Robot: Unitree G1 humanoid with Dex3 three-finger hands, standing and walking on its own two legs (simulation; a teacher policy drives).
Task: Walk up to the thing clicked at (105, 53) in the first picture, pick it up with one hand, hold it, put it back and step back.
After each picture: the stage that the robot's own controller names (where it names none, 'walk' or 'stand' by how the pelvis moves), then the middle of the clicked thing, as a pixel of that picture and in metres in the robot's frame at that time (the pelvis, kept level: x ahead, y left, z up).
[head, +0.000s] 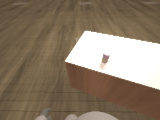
stand; (105, 57) +0.65 -0.13 -0.08
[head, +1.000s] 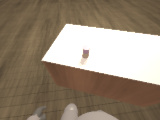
walk; (85, 52) +0.61 +0.10 -0.04
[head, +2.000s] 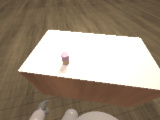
stand; (65, 58) +0.52 +0.25 -0.05
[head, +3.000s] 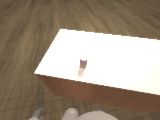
stand; (83, 61) +0.50 +0.08 -0.05
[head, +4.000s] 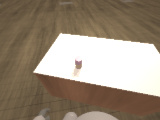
stand; (78, 62) +0.52 +0.14 -0.07
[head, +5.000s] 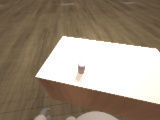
stand; (81, 67) +0.49 +0.10 -0.08
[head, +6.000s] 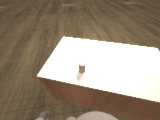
stand; (81, 67) +0.50 +0.10 -0.08
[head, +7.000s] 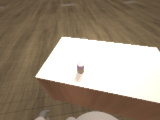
stand; (80, 67) +0.49 +0.11 -0.08
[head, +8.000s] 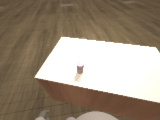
stand; (80, 67) +0.49 +0.11 -0.08
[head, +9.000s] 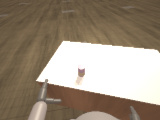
rise first; (81, 70) +0.48 +0.12 -0.08
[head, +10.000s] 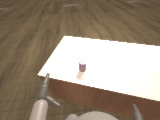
go down; (82, 65) +0.50 +0.11 -0.07
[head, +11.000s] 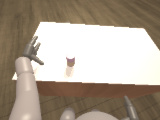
go down; (70, 59) +0.48 +0.12 -0.02
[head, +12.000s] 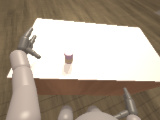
go down; (68, 56) +0.50 +0.11 -0.01
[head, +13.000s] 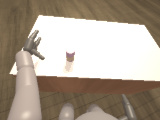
close in; (70, 54) +0.50 +0.11 -0.01
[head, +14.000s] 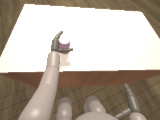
close; (64, 45) +0.53 +0.11 +0.03
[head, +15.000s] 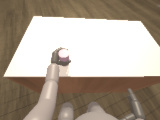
lift; (64, 58) +0.45 +0.13 +0.03
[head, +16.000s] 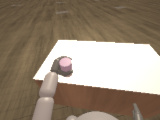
lift; (66, 67) +0.32 +0.16 +0.14
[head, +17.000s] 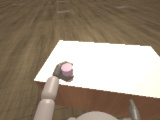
hold; (67, 73) +0.31 +0.16 +0.10
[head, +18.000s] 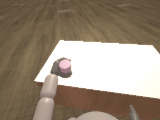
hold; (66, 69) +0.32 +0.17 +0.12
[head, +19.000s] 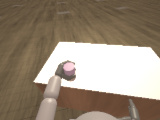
crouch; (70, 72) +0.32 +0.14 +0.11
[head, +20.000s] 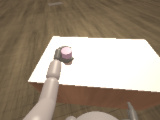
crouch; (67, 56) +0.42 +0.16 +0.12
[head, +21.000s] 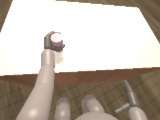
lower; (57, 43) +0.53 +0.14 +0.02
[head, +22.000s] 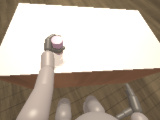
lower; (58, 45) +0.53 +0.14 +0.03
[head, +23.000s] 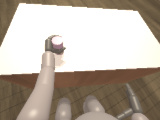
lower; (58, 46) +0.52 +0.14 +0.03
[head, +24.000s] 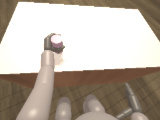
lower; (57, 44) +0.53 +0.14 +0.03
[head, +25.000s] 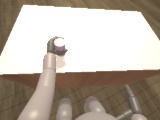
loosen; (60, 47) +0.51 +0.14 +0.03
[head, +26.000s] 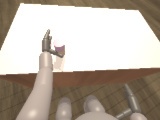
withdraw; (59, 48) +0.51 +0.13 +0.03
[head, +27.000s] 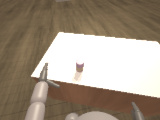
sink last; (79, 65) +0.47 +0.11 -0.03
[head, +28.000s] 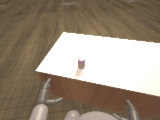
stand; (81, 62) +0.51 +0.12 -0.03
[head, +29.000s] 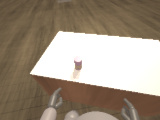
stand; (78, 63) +0.48 +0.13 -0.02
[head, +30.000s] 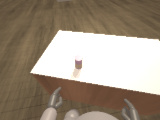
stand; (78, 62) +0.49 +0.13 -0.02
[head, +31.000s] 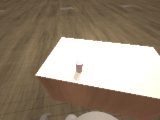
stand; (79, 66) +0.50 +0.13 -0.07
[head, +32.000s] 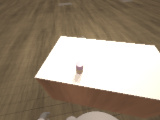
stand; (79, 67) +0.48 +0.12 -0.08
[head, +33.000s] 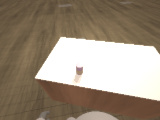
stand; (79, 68) +0.48 +0.12 -0.08
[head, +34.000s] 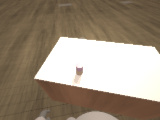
stand; (79, 68) +0.47 +0.12 -0.08
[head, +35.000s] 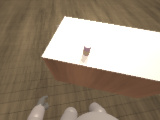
walk; (86, 49) +0.61 +0.06 -0.07
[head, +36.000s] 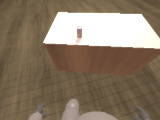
walk; (79, 32) +0.85 +0.19 -0.04
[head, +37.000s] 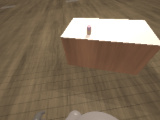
stand; (89, 30) +1.13 +0.13 -0.06
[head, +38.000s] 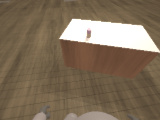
stand; (88, 33) +1.08 +0.10 -0.08
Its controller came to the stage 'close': yes
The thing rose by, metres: 0.20
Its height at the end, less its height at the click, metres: +0.00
